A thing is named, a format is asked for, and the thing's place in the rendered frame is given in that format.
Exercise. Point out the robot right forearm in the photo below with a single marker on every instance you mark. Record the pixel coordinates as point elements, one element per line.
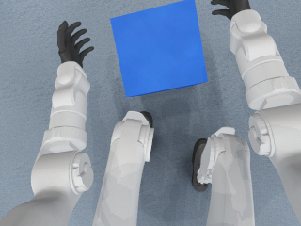
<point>260,64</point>

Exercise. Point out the robot left forearm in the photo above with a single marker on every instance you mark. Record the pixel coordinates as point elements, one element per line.
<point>67,127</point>

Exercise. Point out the robot left hand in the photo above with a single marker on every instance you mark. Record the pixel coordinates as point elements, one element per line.
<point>68,50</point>

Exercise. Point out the carton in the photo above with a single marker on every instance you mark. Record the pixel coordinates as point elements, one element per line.
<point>159,49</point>

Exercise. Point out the left robot foot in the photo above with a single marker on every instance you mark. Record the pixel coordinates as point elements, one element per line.
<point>148,117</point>

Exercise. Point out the right robot upper arm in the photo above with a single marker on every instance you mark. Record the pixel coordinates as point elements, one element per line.
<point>276,133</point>

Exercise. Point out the right robot shin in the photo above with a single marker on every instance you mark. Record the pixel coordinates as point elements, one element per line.
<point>203,175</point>

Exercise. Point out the robot right hand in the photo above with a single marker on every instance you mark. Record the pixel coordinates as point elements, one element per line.
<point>234,6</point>

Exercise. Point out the left robot upper arm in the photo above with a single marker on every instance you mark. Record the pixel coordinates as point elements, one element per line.
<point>58,181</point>

